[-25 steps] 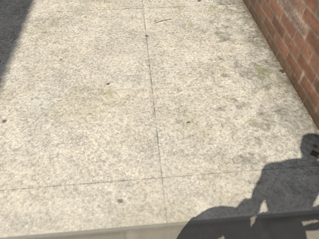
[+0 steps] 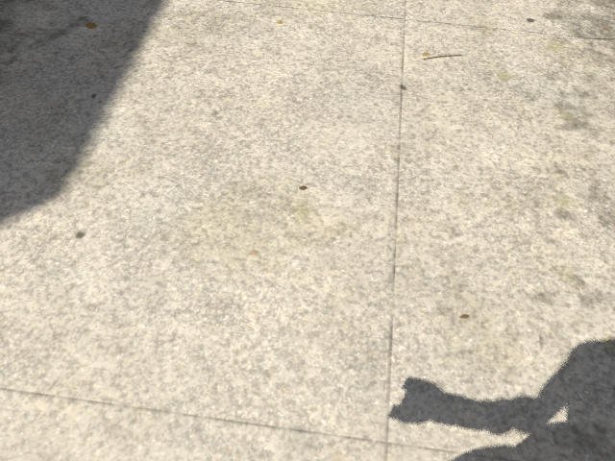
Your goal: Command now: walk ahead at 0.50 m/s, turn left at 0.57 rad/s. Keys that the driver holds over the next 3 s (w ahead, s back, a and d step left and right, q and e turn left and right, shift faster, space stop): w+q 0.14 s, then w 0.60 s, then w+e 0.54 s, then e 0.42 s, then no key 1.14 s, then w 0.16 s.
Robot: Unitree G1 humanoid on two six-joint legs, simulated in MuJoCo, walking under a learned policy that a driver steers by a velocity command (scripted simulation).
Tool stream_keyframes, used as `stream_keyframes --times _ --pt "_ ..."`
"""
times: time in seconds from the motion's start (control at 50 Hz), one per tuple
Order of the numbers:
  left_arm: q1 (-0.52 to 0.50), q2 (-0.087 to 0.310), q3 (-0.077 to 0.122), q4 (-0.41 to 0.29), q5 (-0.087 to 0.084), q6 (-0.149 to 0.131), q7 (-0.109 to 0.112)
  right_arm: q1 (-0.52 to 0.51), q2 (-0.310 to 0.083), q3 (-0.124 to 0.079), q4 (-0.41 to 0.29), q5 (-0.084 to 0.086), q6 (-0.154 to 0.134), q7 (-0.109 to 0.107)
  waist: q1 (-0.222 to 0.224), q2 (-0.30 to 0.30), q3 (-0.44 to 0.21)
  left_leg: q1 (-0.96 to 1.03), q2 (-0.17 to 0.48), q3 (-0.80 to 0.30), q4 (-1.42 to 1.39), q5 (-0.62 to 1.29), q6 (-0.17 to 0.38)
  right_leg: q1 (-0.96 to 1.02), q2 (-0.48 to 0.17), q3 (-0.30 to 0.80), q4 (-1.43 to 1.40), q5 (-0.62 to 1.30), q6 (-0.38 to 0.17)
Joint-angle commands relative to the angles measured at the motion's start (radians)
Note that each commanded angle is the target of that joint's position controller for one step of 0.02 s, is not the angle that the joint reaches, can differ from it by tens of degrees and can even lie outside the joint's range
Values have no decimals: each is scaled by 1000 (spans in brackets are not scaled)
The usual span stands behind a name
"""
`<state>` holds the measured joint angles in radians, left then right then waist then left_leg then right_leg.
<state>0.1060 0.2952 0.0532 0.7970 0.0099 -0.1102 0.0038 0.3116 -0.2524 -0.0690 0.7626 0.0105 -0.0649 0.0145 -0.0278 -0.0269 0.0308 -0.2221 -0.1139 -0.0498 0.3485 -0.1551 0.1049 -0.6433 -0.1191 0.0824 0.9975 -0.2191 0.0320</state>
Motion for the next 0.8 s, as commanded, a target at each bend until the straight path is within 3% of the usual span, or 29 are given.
stream_keyframes --times 0.02,0.08,0.14,0.2,0.22,0.24,0.26,0.28,0.3,0.32,0.34,0.36,0.38,0.4,0.44,0.5,0.58,0.64,0.68,0.72,0.74,0.76,0.78,0.8 --pt "-35 45 11 -68 6 2 5 -4 -173 -45 -75 8 -13 -22 14 69 -40 -22 211 -178 -128 262 157 28 41 -35 -209 183 30" --pt "-134 34 5 -104 -7 -6 -4 35 -178 -46 -67 10 -6 -27 -28 112 -32 -28 194 -187 -113 147 115 94 91 -44 -405 322 22" --pt "-180 65 13 -135 -16 -17 -16 70 -172 -46 -53 17 0 -30 -40 127 -29 41 229 -264 -56 98 103 112 106 -14 -484 314 4" --pt "-141 95 23 -130 -14 -34 -31 70 -160 -44 -46 9 8 -40 -18 153 -37 137 281 -321 21 131 90 147 98 -13 -517 224 -34" --pt "-95 101 28 -119 -11 -39 -31 63 -156 -42 -46 7 12 -40 7 165 -47 148 277 -323 58 194 80 207 107 -34 -539 196 -55" --pt "-6 123 42 -94 -3 -43 -27 54 -135 -33 -51 3 13 -37 50 158 -95 144 230 -298 155 304 57 340 114 -53 -569 194 -86" --pt "131 163 54 -78 10 -46 -21 43 -97 -15 -68 -8 11 -32 114 106 -220 49 177 -244 379 249 24 578 0 49 -531 201 -147" --pt "281 250 81 -43 20 -35 -19 191 -41 3 -70 13 1 -30 94 -159 -373 -304 33 -124 740 -55 -62 971 -211 444 -554 61 -319" --pt "320 197 73 -13 -13 -28 -32 220 -79 5 -59 26 -8 -31 100 -266 -368 -496 27 -139 904 -427 -73 1015 -288 718 -687 -183 -357" --pt "263 124 52 -28 -28 -23 -31 112 -158 -14 -66 33 -9 -29 118 -139 -209 -575 80 -162 974 -359 -68 894 -256 618 -711 -297 -308" --pt "196 98 40 -44 -19 -14 -28 19 -164 -13 -87 21 -8 -29 107 -51 -119 -566 124 -115 961 -279 -66 757 -216 479 -723 -239 -272" --pt "150 78 31 -45 -11 -7 -28 -39 -152 -13 -105 3 -11 -27 84 -16 -44 -545 156 -89 894 -224 -65 627 -174 384 -755 -134 -264" --pt "128 62 22 -45 -2 -8 -28 -42 -138 -15 -108 -4 -11 -24 54 -33 -27 -497 193 -79 834 -181 -63 554 -140 317 -778 -46 -251" --pt "121 56 20 -41 0 -9 -28 -25 -119 -13 -103 -1 -9 -21 39 -53 -27 -452 207 -63 796 -161 -66 511 -112 267 -799 15 -247" --pt "142 75 24 -25 -9 -15 -28 -18 -84 -4 -102 -1 -5 -20 31 -68 -35 -437 218 -32 730 -130 -77 489 -98 193 -828 131 -263" --pt "174 116 34 -4 -18 -12 -20 -106 -65 8 -134 -9 -11 -20 50 -40 -26 -466 231 -9 559 -4 -96 506 -95 113 -854 258 -269" --pt "233 130 33 24 -31 4 -15 -233 -43 17 -161 0 -22 -6 97 -44 -7 -399 198 33 320 187 -101 518 -55 14 -850 283 -229" --pt "291 138 31 51 -35 18 -14 -317 -48 17 -190 10 -26 8 125 -47 17 -387 176 45 236 202 -95 574 -87 23 -828 266 -223" --pt "306 147 33 64 -37 30 -12 -350 -60 14 -209 13 -31 19 121 -54 28 -393 166 45 194 143 -74 638 -120 38 -797 296 -212" --pt "296 166 38 70 -38 41 -7 -320 -86 4 -209 11 -35 25 84 -68 9 -321 145 57 154 77 -46 681 -136 37 -735 417 -193" --pt "275 175 40 67 -39 46 -4 -244 -108 -9 -190 6 -36 22 32 -69 -37 -200 118 82 120 79 -24 677 -116 9 -646 570 -176" --pt "277 157 32 64 -37 48 -3 -105 -153 -33 -149 -1 -36 14 -33 -49 -128 26 114 82 106 105 6 610 -68 -20 -478 647 -152" --pt "259 107 10 32 -14 43 -3 89 -229 -56 -119 -18 -33 0 -113 48 -283 346 302 -113 150 154 75 396 -11 -55 -177 402 -113" --pt "386 -18 -29 18 -17 23 -8 132 -298 -67 -103 -24 -25 1 -52 320 -412 652 540 -548 66 2 221 10 152 -67 161 -297 -57"
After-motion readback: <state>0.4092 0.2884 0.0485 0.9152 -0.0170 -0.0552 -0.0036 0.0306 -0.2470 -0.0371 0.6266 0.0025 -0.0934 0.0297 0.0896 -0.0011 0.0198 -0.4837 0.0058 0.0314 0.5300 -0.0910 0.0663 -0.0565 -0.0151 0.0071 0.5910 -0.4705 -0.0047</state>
